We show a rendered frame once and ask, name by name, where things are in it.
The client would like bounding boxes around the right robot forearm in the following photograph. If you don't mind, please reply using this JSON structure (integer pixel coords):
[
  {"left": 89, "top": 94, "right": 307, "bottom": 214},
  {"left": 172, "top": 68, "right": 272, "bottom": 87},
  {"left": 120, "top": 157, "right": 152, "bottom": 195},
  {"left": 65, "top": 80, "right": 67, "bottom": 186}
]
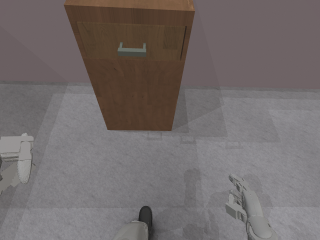
[{"left": 246, "top": 216, "right": 278, "bottom": 240}]

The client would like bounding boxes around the cabinet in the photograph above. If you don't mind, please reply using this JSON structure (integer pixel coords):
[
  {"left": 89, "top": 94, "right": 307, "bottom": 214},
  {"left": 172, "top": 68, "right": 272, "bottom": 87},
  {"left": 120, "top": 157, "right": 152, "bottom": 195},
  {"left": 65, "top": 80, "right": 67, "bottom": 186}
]
[{"left": 64, "top": 0, "right": 195, "bottom": 131}]

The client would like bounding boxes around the left robot hand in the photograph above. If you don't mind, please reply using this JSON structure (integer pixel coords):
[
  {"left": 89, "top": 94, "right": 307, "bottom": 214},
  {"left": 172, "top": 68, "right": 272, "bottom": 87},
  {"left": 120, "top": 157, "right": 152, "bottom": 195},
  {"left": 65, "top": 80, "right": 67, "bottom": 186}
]
[{"left": 0, "top": 133, "right": 36, "bottom": 196}]

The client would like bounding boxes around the left robot foot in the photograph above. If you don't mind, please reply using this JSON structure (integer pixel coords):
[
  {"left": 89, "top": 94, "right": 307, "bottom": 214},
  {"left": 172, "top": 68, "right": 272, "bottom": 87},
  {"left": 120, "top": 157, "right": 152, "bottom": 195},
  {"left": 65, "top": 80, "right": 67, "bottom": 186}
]
[{"left": 138, "top": 206, "right": 152, "bottom": 240}]

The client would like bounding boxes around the drawer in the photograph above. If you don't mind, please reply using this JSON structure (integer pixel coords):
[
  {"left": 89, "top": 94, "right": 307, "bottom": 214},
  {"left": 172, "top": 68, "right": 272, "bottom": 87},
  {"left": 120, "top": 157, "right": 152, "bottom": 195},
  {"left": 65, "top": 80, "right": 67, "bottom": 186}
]
[{"left": 77, "top": 21, "right": 186, "bottom": 61}]

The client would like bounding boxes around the right robot hand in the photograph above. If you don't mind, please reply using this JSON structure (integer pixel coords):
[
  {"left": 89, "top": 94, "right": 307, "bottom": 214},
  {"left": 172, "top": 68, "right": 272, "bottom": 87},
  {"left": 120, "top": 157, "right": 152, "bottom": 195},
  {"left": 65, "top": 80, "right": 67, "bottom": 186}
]
[{"left": 225, "top": 173, "right": 264, "bottom": 224}]

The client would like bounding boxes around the left robot thigh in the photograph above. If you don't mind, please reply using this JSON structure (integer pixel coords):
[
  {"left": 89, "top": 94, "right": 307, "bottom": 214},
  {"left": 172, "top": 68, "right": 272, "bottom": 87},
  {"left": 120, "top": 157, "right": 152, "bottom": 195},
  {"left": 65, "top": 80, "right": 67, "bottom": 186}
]
[{"left": 112, "top": 223, "right": 149, "bottom": 240}]

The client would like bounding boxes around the handle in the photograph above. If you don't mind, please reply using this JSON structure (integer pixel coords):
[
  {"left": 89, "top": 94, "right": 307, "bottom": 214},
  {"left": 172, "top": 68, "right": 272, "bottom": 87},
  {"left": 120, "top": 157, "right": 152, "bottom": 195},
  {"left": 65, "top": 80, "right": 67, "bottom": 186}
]
[{"left": 117, "top": 42, "right": 147, "bottom": 57}]

